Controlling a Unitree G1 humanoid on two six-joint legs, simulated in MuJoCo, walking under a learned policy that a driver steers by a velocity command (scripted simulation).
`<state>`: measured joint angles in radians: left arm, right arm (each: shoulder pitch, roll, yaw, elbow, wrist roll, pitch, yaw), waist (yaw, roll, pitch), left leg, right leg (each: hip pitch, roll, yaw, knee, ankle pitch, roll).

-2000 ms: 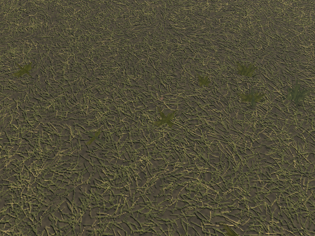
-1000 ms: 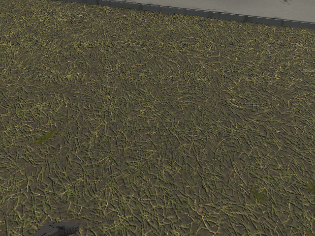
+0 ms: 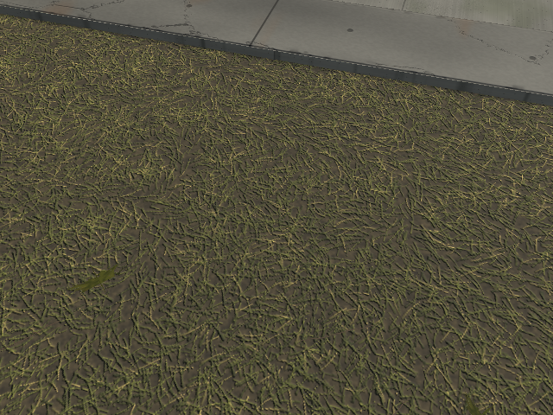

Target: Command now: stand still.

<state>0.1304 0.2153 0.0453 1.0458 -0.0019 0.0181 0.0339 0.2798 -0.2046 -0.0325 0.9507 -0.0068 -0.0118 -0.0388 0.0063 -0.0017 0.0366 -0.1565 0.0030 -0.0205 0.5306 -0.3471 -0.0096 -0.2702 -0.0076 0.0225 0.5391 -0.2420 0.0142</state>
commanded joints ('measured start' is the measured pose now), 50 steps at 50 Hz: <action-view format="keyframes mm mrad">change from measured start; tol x16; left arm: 1 -5 102 17 -17 0 -7 5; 42 48 24 -9 13 -20 -80 -17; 48 557 240 58 127 -21 -122 -41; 50 383 111 14 74 -6 -145 -44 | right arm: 1 48 -94 -17 -10 0 -9 -4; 40 203 -136 -22 112 33 -23 -10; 50 -10 -75 -12 -26 61 -106 28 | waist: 1 2 7 -12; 42 -37 188 161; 46 89 91 122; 48 159 -337 -18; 50 66 -116 72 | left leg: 1 -110 22 -14 -118 160 15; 34 -126 11 3 -153 116 19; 39 -176 90 -138 -234 -467 126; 43 -151 302 -401 -353 -437 235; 46 -298 137 -163 -133 -170 133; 47 -430 21 -2 202 -3 71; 48 -602 -66 34 509 -165 42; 50 -723 39 -85 759 -77 91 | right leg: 1 99 -23 22 -72 169 -34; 35 90 0 0 -96 29 -28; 38 -49 46 -43 -17 -370 -51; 42 -210 3 -64 250 -166 -68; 45 49 19 -91 -17 -153 -102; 46 190 20 -55 -64 -84 -95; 48 465 -357 663 -369 -247 -296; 50 374 -366 596 -367 -237 -280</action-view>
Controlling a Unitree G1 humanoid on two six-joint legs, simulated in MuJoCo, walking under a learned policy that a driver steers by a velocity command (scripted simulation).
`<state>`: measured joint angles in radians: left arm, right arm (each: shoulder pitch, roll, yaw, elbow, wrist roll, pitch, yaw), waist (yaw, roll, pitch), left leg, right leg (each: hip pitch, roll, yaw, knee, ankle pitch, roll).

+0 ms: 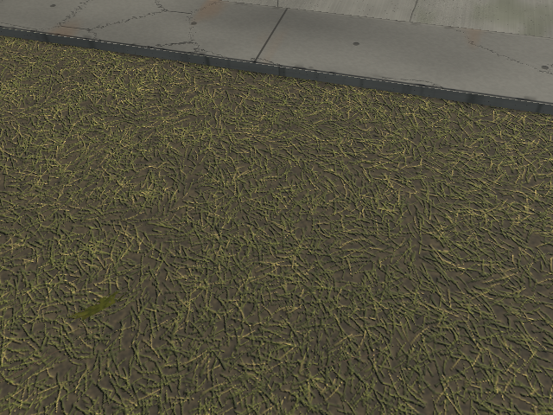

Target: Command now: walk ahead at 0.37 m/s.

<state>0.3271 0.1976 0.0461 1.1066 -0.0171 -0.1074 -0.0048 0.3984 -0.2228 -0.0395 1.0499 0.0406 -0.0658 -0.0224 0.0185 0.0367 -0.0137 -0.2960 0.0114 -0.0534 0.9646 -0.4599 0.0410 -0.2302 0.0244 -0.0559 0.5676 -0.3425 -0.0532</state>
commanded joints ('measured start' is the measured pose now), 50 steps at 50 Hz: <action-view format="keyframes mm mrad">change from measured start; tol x32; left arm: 1 129 113 4 -10 9 -20 -10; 21 300 -27 -44 -92 18 22 10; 43 -432 100 5 -332 -5 -1 -27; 50 153 284 74 -193 15 3 -20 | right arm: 1 -129 -59 -8 -118 6 -58 16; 15 -512 -67 0 -271 -8 -41 67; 21 66 -308 -85 -123 -36 -34 60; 50 90 -57 7 -72 -28 -44 29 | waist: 1 31 -109 122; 16 10 -127 152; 21 -117 264 -382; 44 -87 17 109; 50 104 -262 -414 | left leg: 1 -577 69 -37 305 132 55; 15 -339 46 86 -398 468 17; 19 159 -45 135 -400 385 100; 21 724 387 -662 -600 23 325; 29 58 197 -144 -839 387 202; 43 361 236 -25 -791 515 153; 47 375 203 25 -496 978 100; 50 -374 -71 -44 343 -97 -7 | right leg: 1 306 -348 549 -404 -81 -179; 14 205 -260 129 -483 356 -120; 19 234 -223 41 7 933 -43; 21 -337 46 81 694 -162 39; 23 -513 -46 172 841 -118 -6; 44 -467 -105 54 -53 342 0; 48 202 -98 72 -47 308 -110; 50 688 -436 808 -248 89 -307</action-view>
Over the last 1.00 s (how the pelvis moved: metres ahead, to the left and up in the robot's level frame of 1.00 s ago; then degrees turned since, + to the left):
0.06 -0.03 0.00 0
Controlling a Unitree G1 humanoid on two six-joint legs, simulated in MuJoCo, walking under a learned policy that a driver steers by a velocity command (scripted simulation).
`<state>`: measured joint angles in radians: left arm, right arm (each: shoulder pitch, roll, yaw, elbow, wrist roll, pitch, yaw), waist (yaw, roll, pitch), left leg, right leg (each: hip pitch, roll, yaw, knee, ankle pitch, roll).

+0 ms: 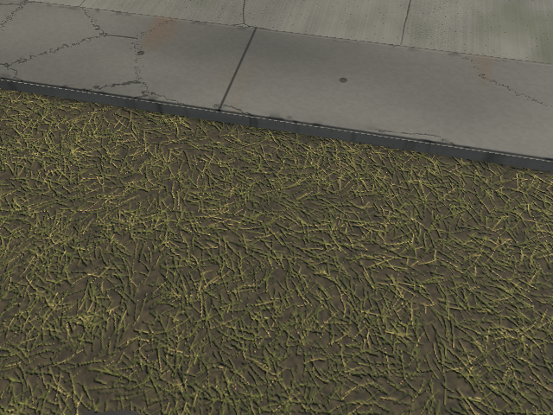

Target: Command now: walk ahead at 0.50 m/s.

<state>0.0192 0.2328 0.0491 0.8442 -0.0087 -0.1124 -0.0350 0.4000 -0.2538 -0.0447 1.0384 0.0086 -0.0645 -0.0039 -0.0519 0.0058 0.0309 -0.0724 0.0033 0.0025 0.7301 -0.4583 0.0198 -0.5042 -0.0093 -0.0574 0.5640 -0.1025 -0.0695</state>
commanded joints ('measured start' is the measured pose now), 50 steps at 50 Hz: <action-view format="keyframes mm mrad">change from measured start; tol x16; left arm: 1 372 190 51 58 -2 7 11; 5 171 85 17 29 19 0 0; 21 267 153 26 129 -4 50 56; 24 487 15 -21 173 16 44 46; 50 74 211 56 69 -13 128 130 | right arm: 1 -11 -123 -14 -90 33 -64 15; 18 -356 -52 -14 -194 -9 -18 14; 24 -89 -130 -33 -115 -36 -15 8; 30 -365 -93 -13 -159 -39 17 -1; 50 -223 -58 -33 -134 -2 85 -29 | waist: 1 163 -182 -301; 12 38 -64 -6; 21 8 -70 -89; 24 34 252 -397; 29 91 113 -129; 50 26 -166 -118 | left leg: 1 -691 6 -127 643 -60 37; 14 -451 74 16 -69 557 -17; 20 -365 39 -21 -240 504 36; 21 -267 20 -4 -302 573 53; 23 214 266 -231 -200 1281 203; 24 297 389 -387 -230 1292 323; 29 -219 241 -258 -461 385 190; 37 -270 187 -170 -417 366 132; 47 -313 -43 2 120 12 21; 50 -286 -19 8 -117 111 14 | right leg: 1 838 -362 668 -260 -179 -227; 7 304 -210 238 -427 77 -167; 12 289 -152 67 -392 490 -130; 21 469 -162 88 -127 467 -51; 22 419 -92 55 9 371 -8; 24 89 42 71 443 -554 92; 25 56 14 134 519 -627 101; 35 308 -16 37 61 -150 100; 41 163 -150 198 -179 -27 -44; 50 373 -269 270 -26 679 -110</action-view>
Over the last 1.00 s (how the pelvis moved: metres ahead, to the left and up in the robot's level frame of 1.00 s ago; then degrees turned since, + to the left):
0.55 0.02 -0.01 0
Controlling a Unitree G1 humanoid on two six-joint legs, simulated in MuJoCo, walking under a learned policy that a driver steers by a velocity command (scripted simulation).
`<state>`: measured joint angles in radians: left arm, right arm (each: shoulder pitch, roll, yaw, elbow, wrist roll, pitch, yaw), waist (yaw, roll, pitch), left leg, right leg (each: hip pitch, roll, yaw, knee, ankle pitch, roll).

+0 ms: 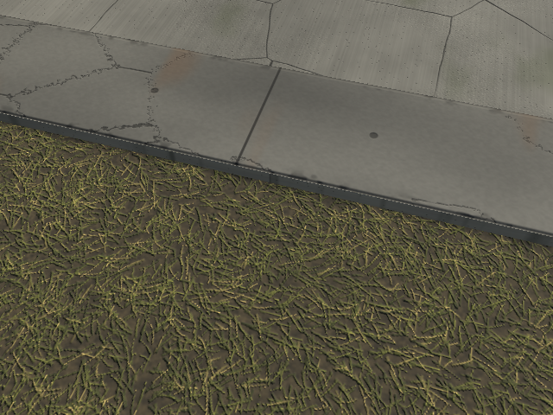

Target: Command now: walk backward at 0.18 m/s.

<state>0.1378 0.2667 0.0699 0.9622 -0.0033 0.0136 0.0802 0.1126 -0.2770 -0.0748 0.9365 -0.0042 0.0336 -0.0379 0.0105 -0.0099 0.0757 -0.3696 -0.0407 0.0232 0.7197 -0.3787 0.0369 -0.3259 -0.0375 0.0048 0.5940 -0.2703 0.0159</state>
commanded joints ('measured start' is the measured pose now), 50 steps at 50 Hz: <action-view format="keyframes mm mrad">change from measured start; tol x32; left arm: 1 -22 177 37 -42 -28 16 17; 50 181 85 22 -44 -26 -139 -59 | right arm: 1 63 -51 -6 -30 13 -17 13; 50 59 -74 -6 -55 -1 -133 72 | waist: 1 -29 -115 -174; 3 29 275 -184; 24 88 -225 -15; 41 50 -135 82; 46 -143 292 -494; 50 -35 95 -121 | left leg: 1 80 26 -14 -239 256 1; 3 296 324 -333 -300 1089 165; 9 180 225 -321 -559 -205 135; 21 -30 159 -243 -564 -231 100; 27 -536 110 -83 260 109 -1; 41 -190 82 26 -190 294 17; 45 783 328 -386 -210 80 230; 46 809 450 -774 -438 -84 293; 50 286 303 -337 -519 106 173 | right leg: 1 185 -194 173 -23 740 -153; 4 -162 116 86 517 -477 11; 15 -74 20 -7 121 -165 11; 23 574 -219 233 -368 -183 -168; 25 357 -412 573 -529 -533 -298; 35 218 -184 85 -535 67 -176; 44 195 -170 -31 39 649 -94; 46 -318 67 59 678 -282 -21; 50 -343 -127 65 654 -33 -79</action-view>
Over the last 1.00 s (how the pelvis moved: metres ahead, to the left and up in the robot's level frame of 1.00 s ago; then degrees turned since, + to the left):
0.26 0.02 0.01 -1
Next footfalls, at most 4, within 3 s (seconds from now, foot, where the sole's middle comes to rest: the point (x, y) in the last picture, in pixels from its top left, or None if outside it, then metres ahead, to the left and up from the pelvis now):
0.04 left None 0.05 0.09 -0.77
0.46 right None -0.03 -0.12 -0.77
0.88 left None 0.29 0.17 -0.77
1.42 right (325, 349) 0.60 -0.09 -0.77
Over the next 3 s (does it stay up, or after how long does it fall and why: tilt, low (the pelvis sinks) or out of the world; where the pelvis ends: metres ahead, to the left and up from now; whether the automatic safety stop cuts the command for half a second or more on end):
stays up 0.67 0.00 0.01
